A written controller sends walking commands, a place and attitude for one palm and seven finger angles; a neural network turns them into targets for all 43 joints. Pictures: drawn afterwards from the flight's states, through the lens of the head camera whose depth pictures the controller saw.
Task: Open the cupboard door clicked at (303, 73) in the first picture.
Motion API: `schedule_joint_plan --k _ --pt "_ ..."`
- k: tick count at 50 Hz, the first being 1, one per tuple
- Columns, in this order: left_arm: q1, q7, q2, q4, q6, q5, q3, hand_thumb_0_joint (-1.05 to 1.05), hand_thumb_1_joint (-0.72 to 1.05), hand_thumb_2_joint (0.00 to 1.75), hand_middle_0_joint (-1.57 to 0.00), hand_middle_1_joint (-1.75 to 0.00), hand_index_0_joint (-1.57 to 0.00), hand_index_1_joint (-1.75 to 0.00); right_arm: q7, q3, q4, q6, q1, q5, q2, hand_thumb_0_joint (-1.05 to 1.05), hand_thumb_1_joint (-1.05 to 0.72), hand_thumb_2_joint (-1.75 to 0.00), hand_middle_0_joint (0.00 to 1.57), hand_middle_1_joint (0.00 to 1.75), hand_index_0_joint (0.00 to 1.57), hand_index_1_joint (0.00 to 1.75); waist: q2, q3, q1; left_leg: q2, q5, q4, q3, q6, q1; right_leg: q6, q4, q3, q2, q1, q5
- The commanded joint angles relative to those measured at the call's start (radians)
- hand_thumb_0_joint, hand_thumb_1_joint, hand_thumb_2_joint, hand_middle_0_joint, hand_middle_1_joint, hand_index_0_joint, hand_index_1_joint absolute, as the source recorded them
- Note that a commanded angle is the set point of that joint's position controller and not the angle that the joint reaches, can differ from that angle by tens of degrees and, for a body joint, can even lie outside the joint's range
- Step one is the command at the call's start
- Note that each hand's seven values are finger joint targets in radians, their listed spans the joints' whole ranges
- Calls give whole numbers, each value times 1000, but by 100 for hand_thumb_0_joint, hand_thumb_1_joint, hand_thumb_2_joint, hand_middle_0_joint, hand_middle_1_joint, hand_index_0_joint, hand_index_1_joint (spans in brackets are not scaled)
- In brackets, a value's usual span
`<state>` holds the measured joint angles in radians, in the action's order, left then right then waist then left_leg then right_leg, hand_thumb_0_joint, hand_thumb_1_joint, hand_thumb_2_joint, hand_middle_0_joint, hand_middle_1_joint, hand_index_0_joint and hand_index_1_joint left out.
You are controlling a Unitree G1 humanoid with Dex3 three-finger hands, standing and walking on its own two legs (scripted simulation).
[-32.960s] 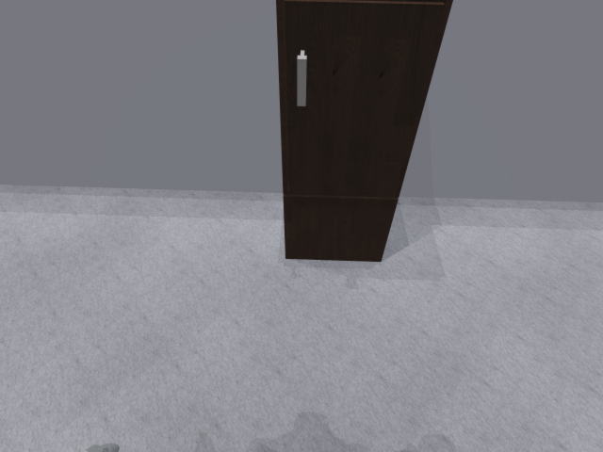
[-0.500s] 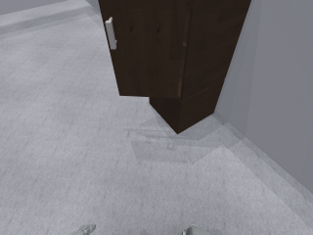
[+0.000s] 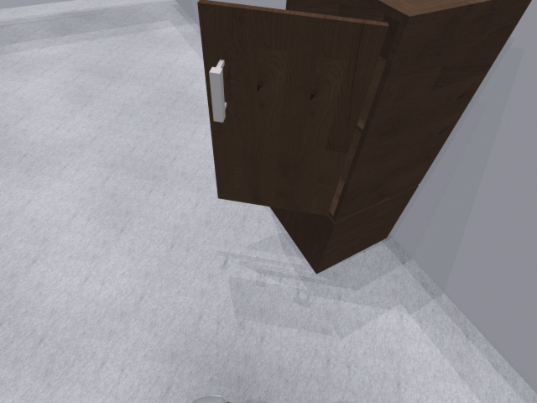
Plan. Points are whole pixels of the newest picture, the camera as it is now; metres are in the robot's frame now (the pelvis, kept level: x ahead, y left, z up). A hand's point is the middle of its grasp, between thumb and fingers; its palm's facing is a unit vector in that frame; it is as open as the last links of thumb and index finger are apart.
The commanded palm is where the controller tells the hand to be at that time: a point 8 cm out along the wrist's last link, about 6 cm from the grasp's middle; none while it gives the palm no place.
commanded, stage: take the last steps up to it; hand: left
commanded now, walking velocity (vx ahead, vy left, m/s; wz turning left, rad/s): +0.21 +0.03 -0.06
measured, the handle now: (220, 91) +0.72 +0.19 +0.06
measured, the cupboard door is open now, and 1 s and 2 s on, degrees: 52 52 52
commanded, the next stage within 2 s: come to a stop and stand still in 0.14 s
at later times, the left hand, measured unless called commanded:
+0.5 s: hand (169, 346) +0.23 +0.20 -0.17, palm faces -0.05 -0.97 -0.23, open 7.3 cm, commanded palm none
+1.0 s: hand out of the picture +0.13 +0.27 -0.18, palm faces -0.03 -0.96 -0.26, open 7.3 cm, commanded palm none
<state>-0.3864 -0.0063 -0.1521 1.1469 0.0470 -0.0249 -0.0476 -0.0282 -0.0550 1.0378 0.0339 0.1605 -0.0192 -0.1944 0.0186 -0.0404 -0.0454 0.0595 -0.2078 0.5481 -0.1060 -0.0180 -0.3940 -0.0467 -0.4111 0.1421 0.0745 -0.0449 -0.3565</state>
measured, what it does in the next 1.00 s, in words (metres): walks ahead: left foot, then right foot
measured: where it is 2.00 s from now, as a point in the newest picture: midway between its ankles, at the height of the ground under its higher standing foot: outside the picture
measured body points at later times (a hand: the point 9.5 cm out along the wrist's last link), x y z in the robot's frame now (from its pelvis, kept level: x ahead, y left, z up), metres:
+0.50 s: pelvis +0.12 +0.02 +0.00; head +0.15 +0.02 +0.45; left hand +0.23 +0.25 -0.15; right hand +0.07 -0.18 -0.17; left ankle +0.09 +0.11 -0.73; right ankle +0.14 -0.10 -0.74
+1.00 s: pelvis +0.11 +0.06 -0.01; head +0.10 +0.06 +0.44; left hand +0.13 +0.32 -0.15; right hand +0.19 -0.19 -0.14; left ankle +0.10 +0.13 -0.73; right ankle +0.14 -0.10 -0.73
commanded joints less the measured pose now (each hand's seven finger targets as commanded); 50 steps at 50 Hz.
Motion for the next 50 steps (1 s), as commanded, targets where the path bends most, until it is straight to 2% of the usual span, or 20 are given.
schedule_joint_plan --k 1,2,4,8,15,18,21,22,24,26,28,31,34,35,36,37,38,40,44,50 --pt "17 5 -58 -103 19 15 -7 0 90 90 -20 -30 -20 -30 40 -47 35 24 385 -20 -241 0 -90 -90 20 30 20 30 -310 169 166 344 172 -218 452 192 588 55 -601 20 -49 -512 -239" --pt "83 14 -72 -123 16 9 -1 0 90 90 -20 -30 -20 -30 50 -39 37 16 368 -17 -226 0 -90 -90 20 30 20 30 -277 163 163 365 166 -240 467 230 521 77 -785 -73 -22 -561 -242" --pt "124 10 -65 -114 13 9 -7 0 90 90 -20 -30 -20 -30 56 -18 -5 24 233 -11 -142 0 -90 -90 20 30 20 30 -160 54 109 326 183 -282 355 222 337 74 -877 -138 39 -591 -83" --pt "55 3 -24 -84 -14 3 -2 0 90 90 -20 -30 -20 -30 61 10 -7 48 183 -6 -75 0 -90 -90 20 30 20 30 -106 46 39 235 400 -308 140 176 255 47 -727 -123 50 -483 26" --pt "124 18 -15 -100 -42 9 10 0 90 90 -20 -30 -20 -30 70 26 19 30 190 -9 -52 0 -90 -90 20 30 20 30 -86 19 31 206 680 -259 59 150 221 37 -398 -99 16 -337 123" --pt "147 28 -41 -112 -57 10 10 0 90 90 -20 -30 -20 -30 79 21 33 5 178 -7 -69 0 -90 -90 20 30 20 30 -101 11 35 217 685 -203 82 141 213 41 -290 -84 -7 -253 107" --pt "134 33 -86 -124 -63 9 0 0 90 90 -20 -30 -20 -30 82 8 47 -19 173 0 -75 0 -90 -90 20 30 20 30 -100 5 20 185 542 -116 94 101 216 50 -116 -93 0 -182 217" --pt "119 37 -116 -125 -56 6 -3 0 90 90 -20 -30 -20 -30 81 8 45 -24 186 6 -59 0 -90 -90 20 30 20 30 -33 4 20 133 452 -70 78 64 177 68 -76 -141 29 -129 488" --pt "116 42 -170 -132 -49 8 -8 0 90 90 -20 -30 -20 -30 71 -2 42 -40 240 18 -36 0 -90 -90 20 30 20 30 31 54 47 29 154 10 26 2 111 166 -143 -240 193 -87 873" --pt "117 53 -178 -132 -44 15 -11 0 90 90 -20 -30 -20 -30 67 -1 45 -60 246 22 -9 0 -90 -90 20 30 20 30 209 135 46 -36 -209 141 6 -14 111 237 -67 -294 255 -52 974" --pt "139 62 -173 -140 -44 8 -16 0 90 90 -20 -30 -20 -30 68 -4 28 -70 198 21 -4 0 -90 -90 20 30 20 30 233 112 28 -41 -378 282 55 -11 47 271 -28 -308 276 -51 1038" --pt "177 64 -179 -159 -45 2 -31 0 90 90 -20 -30 -20 -30 65 -4 23 -73 190 23 3 0 -90 -90 20 30 20 30 140 118 41 -41 -346 241 79 -22 34 261 -30 -283 255 -31 941" --pt "206 59 -167 -166 -53 7 -35 0 90 90 -20 -30 -20 -30 61 -2 43 -69 242 14 23 0 -90 -90 20 30 20 30 112 106 71 -46 -99 -43 45 -19 183 184 -59 -241 192 -140 623" --pt "207 53 -146 -169 -58 15 -31 0 90 90 -20 -30 -20 -30 59 -2 42 -61 254 9 0 0 -90 -90 20 30 20 30 45 94 72 -4 8 -135 77 -1 254 139 -95 -210 146 -221 446" --pt "194 45 -104 -183 -66 19 -23 0 90 90 -20 -30 -20 -30 59 -8 20 -53 224 1 -53 0 -90 -90 20 30 20 30 -135 67 52 131 118 -198 245 62 213 76 -138 -142 44 -282 206" --pt "169 52 -226 -239 -62 14 7 0 90 90 -20 -30 -20 -30 53 -13 -114 -57 112 -11 -172 0 -90 -90 20 30 20 30 -186 -29 63 117 38 -263 197 76 89 58 -173 -72 -24 -211 -5" --pt "105 52 -129 -260 -76 5 0 0 90 90 -20 -30 -20 -30 49 -25 -171 -39 17 -18 -155 0 -90 -90 20 30 20 30 -191 35 10 128 -91 -171 216 93 17 55 -221 -88 -21 -228 -1" --pt "100 46 -123 -276 -73 -7 3 0 90 90 -20 -30 -20 -30 56 -29 -200 -38 43 -15 -129 0 -90 -90 20 30 20 30 -235 54 43 114 -108 -182 219 86 30 69 -225 -86 -34 -250 59" --pt "74 35 -131 -287 -60 -9 9 0 90 90 -20 -30 -20 -30 60 -26 -224 -22 106 -7 -135 0 -90 -90 20 30 20 30 -120 39 54 111 79 -146 195 92 87 70 -202 -85 -34 -274 125" --pt "63 26 -191 -277 -52 -9 -1 0 90 90 -20 -30 -20 -30 56 -36 -235 -15 71 -4 -209 0 -90 -90 20 30 20 30 -64 -36 49 97 -80 -197 188 91 50 71 -163 -123 -22 -264 171"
